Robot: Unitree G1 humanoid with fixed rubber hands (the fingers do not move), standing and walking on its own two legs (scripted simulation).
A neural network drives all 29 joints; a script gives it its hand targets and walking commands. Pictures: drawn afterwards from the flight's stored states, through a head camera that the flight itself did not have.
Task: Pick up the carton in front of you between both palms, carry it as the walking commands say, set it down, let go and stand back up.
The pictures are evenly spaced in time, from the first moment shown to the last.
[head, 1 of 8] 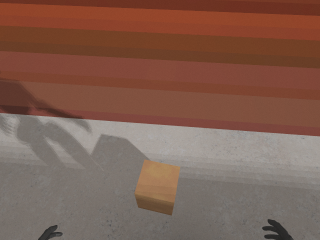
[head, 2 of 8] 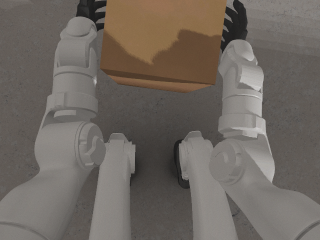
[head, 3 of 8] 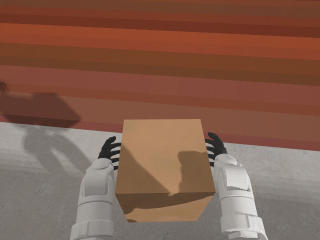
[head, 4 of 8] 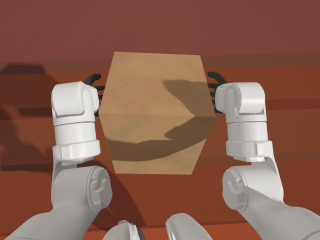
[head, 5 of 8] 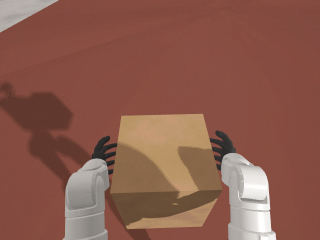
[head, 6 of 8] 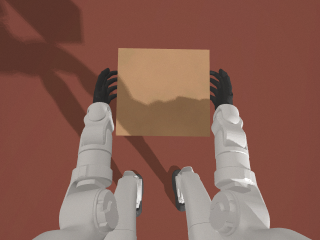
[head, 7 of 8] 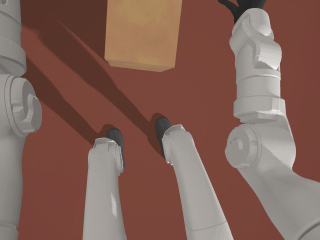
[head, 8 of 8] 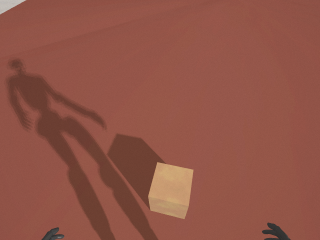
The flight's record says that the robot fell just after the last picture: no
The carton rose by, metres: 1.63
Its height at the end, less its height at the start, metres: +0.87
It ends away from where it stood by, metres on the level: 4.13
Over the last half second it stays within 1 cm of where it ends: yes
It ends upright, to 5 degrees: yes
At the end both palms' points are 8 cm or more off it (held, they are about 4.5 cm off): yes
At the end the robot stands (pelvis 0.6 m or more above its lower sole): yes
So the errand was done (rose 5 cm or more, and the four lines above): yes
